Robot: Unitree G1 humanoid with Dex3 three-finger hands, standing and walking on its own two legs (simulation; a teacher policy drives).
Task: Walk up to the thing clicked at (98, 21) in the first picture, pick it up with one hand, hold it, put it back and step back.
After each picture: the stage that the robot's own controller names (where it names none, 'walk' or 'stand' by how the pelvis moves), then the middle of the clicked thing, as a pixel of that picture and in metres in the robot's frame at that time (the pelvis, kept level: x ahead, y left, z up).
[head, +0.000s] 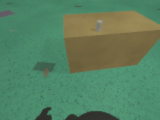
stand; (99, 26) +1.06 -0.03 +0.04
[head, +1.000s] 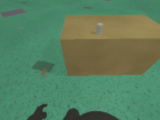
walk; (99, 29) +0.95 +0.00 +0.07
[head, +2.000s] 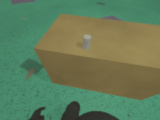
walk; (86, 42) +0.61 +0.13 +0.06
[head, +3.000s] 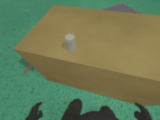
stand; (70, 43) +0.50 +0.21 +0.08
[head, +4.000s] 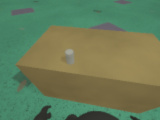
stand; (70, 57) +0.48 +0.20 +0.04
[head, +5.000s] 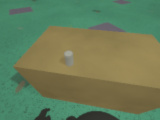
stand; (69, 58) +0.46 +0.20 +0.04
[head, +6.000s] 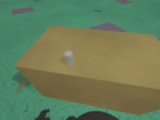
stand; (69, 58) +0.46 +0.20 +0.04
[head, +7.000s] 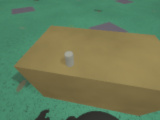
stand; (69, 59) +0.46 +0.20 +0.04
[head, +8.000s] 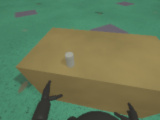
rise first; (69, 59) +0.46 +0.21 +0.04
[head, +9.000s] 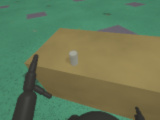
go down; (73, 58) +0.48 +0.21 +0.04
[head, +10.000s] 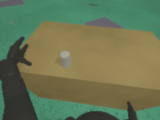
go down; (65, 59) +0.43 +0.19 +0.05
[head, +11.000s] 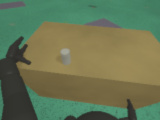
approach; (65, 57) +0.47 +0.19 +0.05
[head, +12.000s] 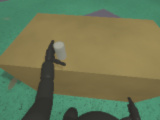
close in; (60, 51) +0.46 +0.22 +0.09
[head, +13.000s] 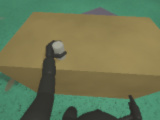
lift; (59, 51) +0.46 +0.21 +0.09
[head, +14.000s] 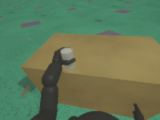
lift; (68, 59) +0.34 +0.16 +0.20
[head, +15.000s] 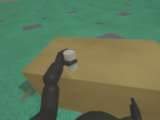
hold; (70, 60) +0.34 +0.15 +0.20
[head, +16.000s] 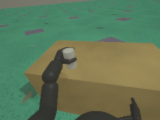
hold; (70, 58) +0.33 +0.15 +0.23
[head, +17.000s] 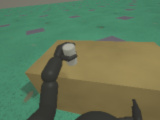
hold; (70, 55) +0.33 +0.15 +0.26
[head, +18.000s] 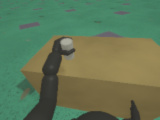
crouch; (68, 49) +0.38 +0.17 +0.25
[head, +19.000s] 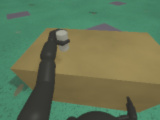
lower; (62, 41) +0.46 +0.20 +0.22
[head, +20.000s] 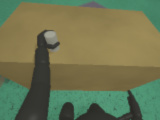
lower; (52, 42) +0.51 +0.22 +0.11
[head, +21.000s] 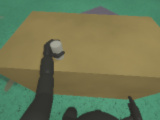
lower; (57, 50) +0.46 +0.22 +0.09
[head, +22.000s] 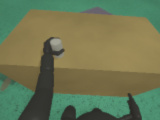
lower; (57, 48) +0.48 +0.21 +0.09
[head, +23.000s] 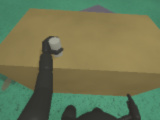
lower; (56, 47) +0.48 +0.22 +0.10
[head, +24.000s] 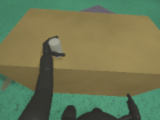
open; (56, 48) +0.47 +0.22 +0.09
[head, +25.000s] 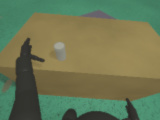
sink last; (60, 52) +0.46 +0.20 +0.08
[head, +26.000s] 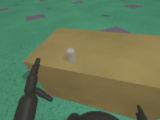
sink last; (71, 55) +0.50 +0.23 +0.06
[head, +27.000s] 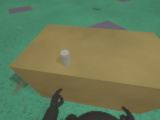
stand; (65, 57) +0.45 +0.22 +0.05
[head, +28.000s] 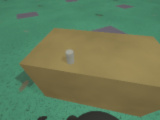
stand; (70, 57) +0.50 +0.21 +0.04
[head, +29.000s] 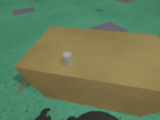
stand; (67, 59) +0.45 +0.21 +0.04
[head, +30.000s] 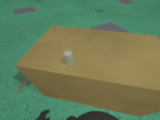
stand; (68, 58) +0.47 +0.21 +0.04
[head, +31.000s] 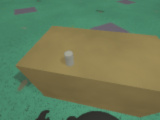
stand; (69, 58) +0.46 +0.20 +0.04
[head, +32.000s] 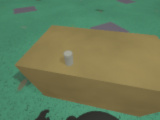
stand; (68, 58) +0.46 +0.21 +0.04
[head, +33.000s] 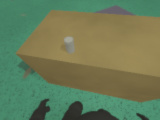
walk; (69, 45) +0.52 +0.21 +0.06
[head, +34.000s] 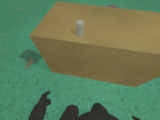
walk; (80, 28) +0.72 +0.17 +0.07
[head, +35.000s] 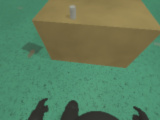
walk; (72, 12) +0.99 +0.31 +0.07
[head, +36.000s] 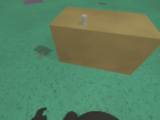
stand; (84, 20) +1.09 +0.18 +0.06
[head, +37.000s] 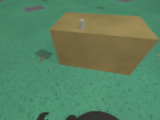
stand; (81, 24) +1.12 +0.20 +0.04
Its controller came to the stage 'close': yes
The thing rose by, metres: 0.22
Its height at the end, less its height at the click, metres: +0.00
